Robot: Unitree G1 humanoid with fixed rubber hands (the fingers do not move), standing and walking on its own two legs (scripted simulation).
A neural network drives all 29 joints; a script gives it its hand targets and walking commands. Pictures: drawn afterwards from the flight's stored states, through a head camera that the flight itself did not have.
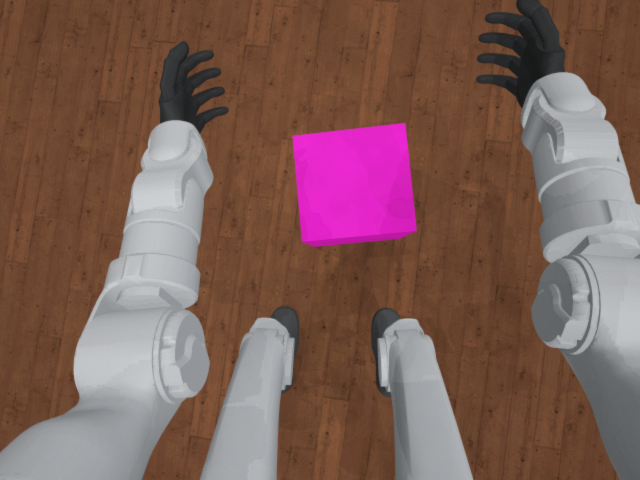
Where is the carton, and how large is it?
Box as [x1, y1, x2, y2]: [293, 123, 416, 246]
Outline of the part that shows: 404,123 293,136 301,237 303,242 313,246 391,239 399,238 416,230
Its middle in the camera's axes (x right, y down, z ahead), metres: +0.07 -0.10 +0.84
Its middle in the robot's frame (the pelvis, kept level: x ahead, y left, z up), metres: +0.49 -0.02 -0.51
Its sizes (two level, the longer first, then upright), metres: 0.210 0.200 0.250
